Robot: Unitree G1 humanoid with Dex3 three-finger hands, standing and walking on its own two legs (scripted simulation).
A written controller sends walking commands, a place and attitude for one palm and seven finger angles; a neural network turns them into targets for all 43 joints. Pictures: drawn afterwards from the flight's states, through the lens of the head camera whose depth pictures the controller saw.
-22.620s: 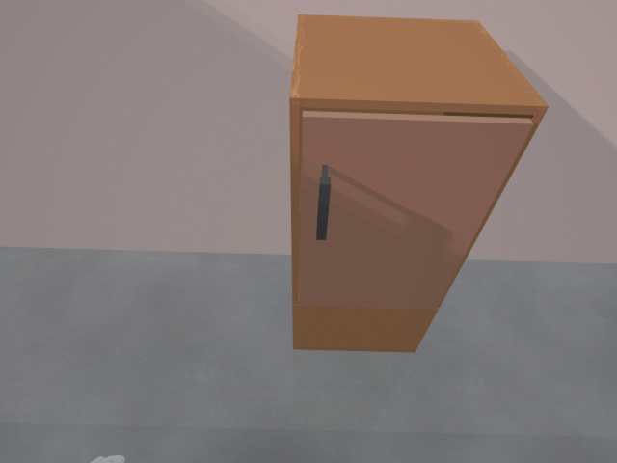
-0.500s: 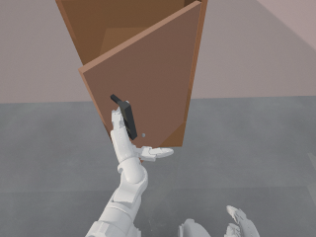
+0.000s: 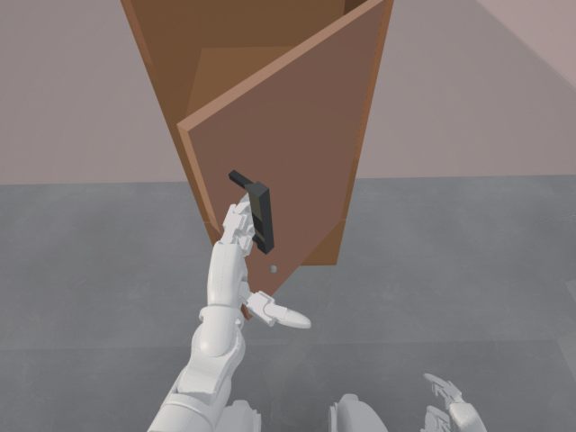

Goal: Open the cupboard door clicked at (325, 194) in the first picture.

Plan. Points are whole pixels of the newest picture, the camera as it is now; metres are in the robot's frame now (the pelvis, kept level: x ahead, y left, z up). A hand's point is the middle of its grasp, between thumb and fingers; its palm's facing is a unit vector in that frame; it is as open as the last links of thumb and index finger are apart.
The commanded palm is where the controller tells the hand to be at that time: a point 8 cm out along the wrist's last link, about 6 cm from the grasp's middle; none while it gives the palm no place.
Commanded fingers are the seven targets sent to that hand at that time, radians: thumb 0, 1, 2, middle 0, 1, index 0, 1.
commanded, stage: slide the hand sideways off the handle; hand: left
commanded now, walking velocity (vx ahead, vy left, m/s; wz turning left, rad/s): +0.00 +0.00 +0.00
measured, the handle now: (252, 214) +0.41 +0.07 +0.06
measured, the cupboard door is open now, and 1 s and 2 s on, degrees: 49 49 49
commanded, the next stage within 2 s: draw the hand back to the body in 0.76 s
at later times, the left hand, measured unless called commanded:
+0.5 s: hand (234, 303) +0.28 +0.08 +0.04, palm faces -0.01 -1.00 -0.01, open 16.3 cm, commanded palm +0.25 +0.14 +0.04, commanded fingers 0.00 -0.50 0.30 -0.15 -0.30 -0.15 -0.30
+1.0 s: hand (207, 319) +0.25 +0.11 +0.06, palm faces -0.01 -1.00 -0.04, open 16.3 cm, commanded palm +0.22 +0.17 +0.07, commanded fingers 0.00 -0.50 0.30 -0.15 -0.30 -0.15 -0.30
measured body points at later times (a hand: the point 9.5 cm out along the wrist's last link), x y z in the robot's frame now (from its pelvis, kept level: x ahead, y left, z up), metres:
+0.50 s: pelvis +0.01 -0.01 +0.00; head +0.07 -0.02 +0.44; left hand +0.27 +0.13 +0.05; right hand +0.20 -0.23 -0.09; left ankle +0.02 +0.12 -0.66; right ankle +0.04 -0.10 -0.66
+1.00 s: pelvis +0.02 -0.01 -0.01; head +0.08 -0.02 +0.44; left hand +0.25 +0.16 +0.06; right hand +0.20 -0.23 -0.09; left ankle +0.02 +0.12 -0.66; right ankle +0.04 -0.10 -0.66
